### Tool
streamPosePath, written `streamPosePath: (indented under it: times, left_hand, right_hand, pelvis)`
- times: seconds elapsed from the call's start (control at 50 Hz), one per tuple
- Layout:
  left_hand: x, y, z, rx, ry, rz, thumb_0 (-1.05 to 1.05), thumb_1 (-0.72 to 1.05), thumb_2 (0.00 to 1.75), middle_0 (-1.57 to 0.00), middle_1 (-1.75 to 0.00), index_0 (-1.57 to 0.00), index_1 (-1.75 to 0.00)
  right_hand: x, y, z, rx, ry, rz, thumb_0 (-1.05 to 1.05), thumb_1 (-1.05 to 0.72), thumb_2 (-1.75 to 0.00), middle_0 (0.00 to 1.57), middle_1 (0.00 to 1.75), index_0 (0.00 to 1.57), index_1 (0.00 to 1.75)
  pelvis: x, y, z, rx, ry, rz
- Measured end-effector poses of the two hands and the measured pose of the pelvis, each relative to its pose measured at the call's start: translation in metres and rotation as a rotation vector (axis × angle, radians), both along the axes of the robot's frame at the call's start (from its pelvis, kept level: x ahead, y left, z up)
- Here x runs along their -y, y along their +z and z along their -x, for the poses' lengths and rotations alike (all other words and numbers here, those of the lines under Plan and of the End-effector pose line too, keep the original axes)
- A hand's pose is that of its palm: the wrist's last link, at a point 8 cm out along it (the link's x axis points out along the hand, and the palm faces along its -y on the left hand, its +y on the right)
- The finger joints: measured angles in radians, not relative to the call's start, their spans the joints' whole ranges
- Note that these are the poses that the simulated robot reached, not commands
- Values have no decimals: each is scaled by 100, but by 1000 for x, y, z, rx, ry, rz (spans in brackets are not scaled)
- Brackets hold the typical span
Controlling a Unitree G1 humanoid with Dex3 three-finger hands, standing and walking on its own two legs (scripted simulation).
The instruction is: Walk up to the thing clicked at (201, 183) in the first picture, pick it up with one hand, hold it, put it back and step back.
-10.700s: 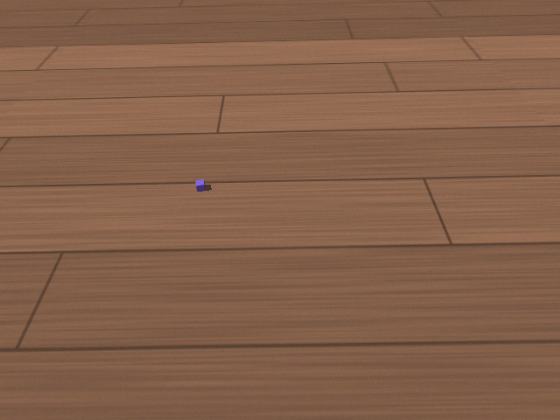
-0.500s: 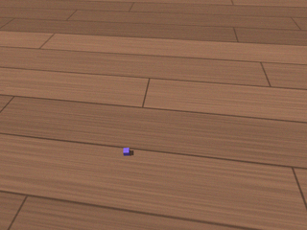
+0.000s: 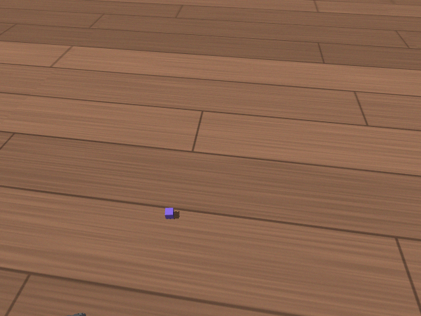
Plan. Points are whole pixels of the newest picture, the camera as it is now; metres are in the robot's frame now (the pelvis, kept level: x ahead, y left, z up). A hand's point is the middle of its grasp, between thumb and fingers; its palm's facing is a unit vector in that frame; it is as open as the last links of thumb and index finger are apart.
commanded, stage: walk up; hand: left
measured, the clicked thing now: (169, 213) +0.74 +0.24 -0.75
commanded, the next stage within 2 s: stand in 0.28 s
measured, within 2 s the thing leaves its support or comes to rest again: neither
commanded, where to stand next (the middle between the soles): +0.34 +0.00 m, yaw -1 degrees
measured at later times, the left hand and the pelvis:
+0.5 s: hand out of the picture +0.07 +0.25 -0.15, palm faces -0.01 -0.94 -0.33, open 7.3 cm; pelvis +0.00 +0.00 +0.01, yaw +0 degrees
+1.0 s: hand out of the picture +0.06 +0.25 -0.15, palm faces -0.05 -0.94 -0.34, open 7.3 cm; pelvis -0.01 +0.00 +0.01, yaw -1 degrees
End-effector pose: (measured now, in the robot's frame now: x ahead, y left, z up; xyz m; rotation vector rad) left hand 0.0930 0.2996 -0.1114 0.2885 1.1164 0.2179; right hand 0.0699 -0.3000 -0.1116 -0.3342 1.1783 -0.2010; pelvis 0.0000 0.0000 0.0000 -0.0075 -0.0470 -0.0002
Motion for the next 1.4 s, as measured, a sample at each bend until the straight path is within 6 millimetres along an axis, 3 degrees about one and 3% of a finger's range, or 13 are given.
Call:
streamPosePath:
  times: [0.18, 0.38, 0.58, 0.98, 1.3, 1.4]
  left_hand:
    - [-5, -3, -2, -21, 15, 3, 0, 91, 90, -21, -30, -21, -30]
    - [-3, -1, 18, -90, 19, -2, 0, 91, 90, -21, -30, -20, -30]
    - [2, 0, 32, -137, -1, 4, 0, 91, 90, -21, -30, -21, -30]
    - [2, 4, 32, -130, -34, -6, 0, 91, 90, -21, -30, -20, -30]
    - [6, 4, 32, -142, -35, -5, 0, 91, 90, -21, -30, -20, -30]
    - [-5, 5, 32, -87, -3, -7, 0, 91, 90, -21, -30, -21, -30]
  right_hand:
    - [-9, 5, -26, 26, 22, -2, 1, -90, -90, 20, 30, 20, 30]
    - [-15, 7, -42, 50, 32, -26, 1, -90, -90, 20, 30, 20, 30]
    - [-11, 6, -21, 3, 2, -29, 1, -90, -90, 20, 30, 20, 30]
    - [-2, 1, 31, -83, -49, -22, 1, -90, -90, 20, 30, 20, 30]
    - [1, 0, 26, -85, -44, -30, 1, -90, -90, 20, 30, 20, 30]
    - [8, 1, 14, -75, -19, -21, 1, -90, -90, 20, 30, 20, 30]
  pelvis:
    - [-1, 2, -3, -6, 5, 1]
    - [-1, 7, -1, -5, 0, 0]
    - [-2, 12, 4, -8, -11, -3]
    - [0, 12, 13, -11, -19, -6]
    - [3, 12, 7, -22, -20, -7]
    - [2, 7, -7, -23, -1, -3]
